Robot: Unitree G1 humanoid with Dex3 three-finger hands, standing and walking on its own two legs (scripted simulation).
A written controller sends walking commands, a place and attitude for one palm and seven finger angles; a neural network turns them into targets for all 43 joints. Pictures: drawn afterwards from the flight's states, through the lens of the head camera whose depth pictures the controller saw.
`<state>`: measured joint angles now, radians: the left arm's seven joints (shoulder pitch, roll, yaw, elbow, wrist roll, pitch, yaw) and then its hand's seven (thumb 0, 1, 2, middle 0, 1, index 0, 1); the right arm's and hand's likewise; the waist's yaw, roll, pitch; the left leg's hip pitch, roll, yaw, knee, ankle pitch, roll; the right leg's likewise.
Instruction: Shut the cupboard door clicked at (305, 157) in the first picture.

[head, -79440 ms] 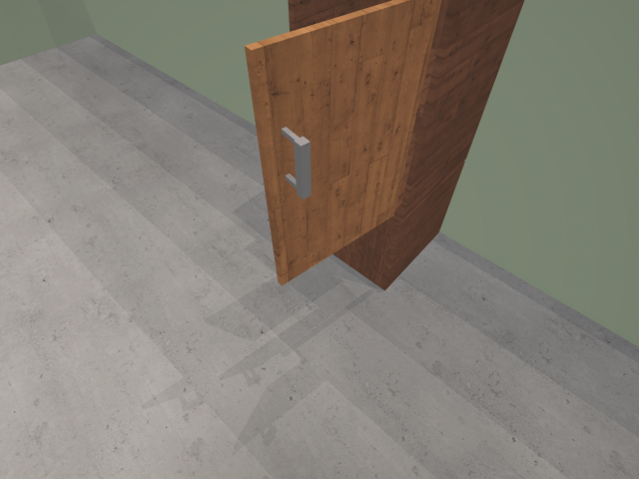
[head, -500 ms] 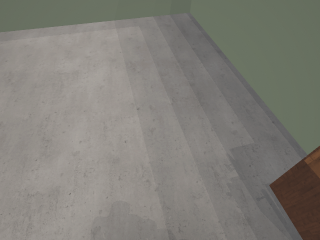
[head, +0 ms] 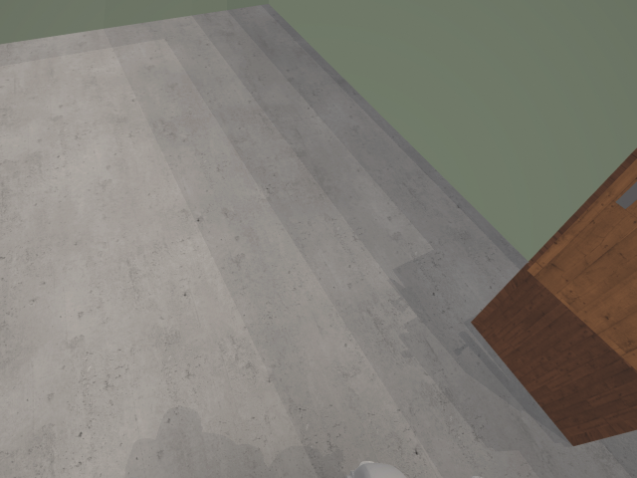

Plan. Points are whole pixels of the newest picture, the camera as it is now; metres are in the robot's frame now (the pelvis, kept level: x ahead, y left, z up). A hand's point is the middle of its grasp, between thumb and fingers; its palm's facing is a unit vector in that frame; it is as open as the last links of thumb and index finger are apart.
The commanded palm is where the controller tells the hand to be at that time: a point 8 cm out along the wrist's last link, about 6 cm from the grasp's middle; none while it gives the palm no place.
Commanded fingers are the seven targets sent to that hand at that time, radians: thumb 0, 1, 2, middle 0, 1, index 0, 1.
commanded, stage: turn to face it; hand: left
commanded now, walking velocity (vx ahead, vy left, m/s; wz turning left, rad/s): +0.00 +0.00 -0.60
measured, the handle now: out of the picture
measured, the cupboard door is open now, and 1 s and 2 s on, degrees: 4 4 4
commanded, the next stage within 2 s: take the last steps up to it in 1.48 s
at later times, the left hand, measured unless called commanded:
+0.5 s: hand (218, 461) +0.15 +0.14 -0.15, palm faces -0.29 -0.92 -0.25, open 7.4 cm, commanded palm none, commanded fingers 0.00 0.90 0.90 -0.20 -0.30 -0.20 -0.30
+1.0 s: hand (243, 398) +0.24 +0.12 -0.15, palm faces -0.55 -0.80 -0.25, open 7.4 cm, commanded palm none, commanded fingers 0.00 0.90 0.90 -0.20 -0.30 -0.20 -0.30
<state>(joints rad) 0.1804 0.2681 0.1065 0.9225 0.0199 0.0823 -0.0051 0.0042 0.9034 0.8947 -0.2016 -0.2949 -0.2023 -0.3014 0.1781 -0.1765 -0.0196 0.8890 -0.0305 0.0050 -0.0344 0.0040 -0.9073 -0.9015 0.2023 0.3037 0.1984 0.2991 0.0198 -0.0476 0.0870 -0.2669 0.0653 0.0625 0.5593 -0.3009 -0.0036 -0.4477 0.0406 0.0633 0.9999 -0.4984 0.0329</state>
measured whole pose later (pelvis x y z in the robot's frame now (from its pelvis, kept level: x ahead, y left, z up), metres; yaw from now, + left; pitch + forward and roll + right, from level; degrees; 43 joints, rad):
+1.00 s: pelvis +0.03 +0.00 +0.00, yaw -36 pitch +1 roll -1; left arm 0.13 0.26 0.09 0.90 0.02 0.08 -0.04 0.00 0.91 0.90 -0.20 -0.29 -0.20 -0.30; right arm 0.24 -0.21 -0.03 0.90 -0.03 0.02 -0.02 0.00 -0.90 -0.90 0.21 0.30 0.20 0.30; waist -0.01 0.02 0.10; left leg -0.21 0.14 0.22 0.53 -0.32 -0.01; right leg -0.39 -0.03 -0.05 0.82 -0.43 0.04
